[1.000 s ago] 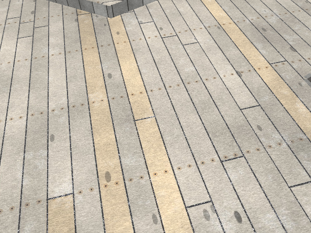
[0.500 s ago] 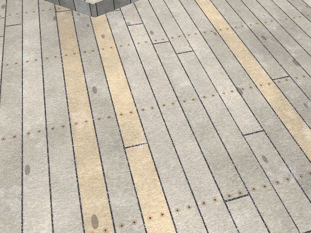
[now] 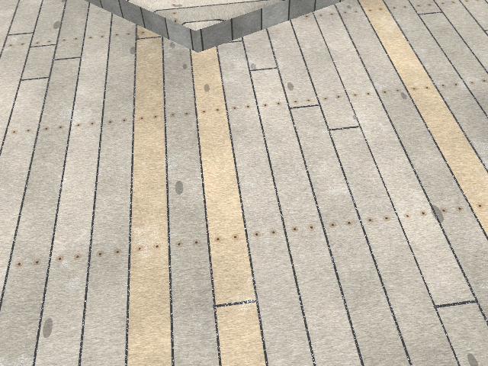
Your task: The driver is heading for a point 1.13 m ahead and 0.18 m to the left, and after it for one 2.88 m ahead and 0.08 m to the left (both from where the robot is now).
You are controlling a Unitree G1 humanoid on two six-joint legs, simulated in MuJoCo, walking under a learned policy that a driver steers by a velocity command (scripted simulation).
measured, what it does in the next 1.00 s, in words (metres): walks ahead, turning left: left foot, then right foot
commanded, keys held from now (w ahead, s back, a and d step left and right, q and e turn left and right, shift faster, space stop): w+q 0.02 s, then q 0.42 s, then no key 0.20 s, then w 0.36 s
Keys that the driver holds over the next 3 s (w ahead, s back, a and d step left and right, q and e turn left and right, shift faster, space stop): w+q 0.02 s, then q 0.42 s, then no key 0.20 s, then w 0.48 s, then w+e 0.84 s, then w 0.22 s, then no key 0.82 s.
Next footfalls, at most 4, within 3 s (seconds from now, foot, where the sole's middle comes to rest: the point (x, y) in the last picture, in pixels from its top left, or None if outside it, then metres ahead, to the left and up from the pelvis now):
0.34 left None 0.28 0.14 -0.77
0.80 right None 0.30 -0.08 -0.77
1.22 left None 0.45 0.27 -0.77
1.74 right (224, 254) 0.81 0.10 -0.77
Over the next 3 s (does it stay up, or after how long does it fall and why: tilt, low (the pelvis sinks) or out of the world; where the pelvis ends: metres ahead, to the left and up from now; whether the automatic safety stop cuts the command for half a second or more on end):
stays up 1.08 0.18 0.00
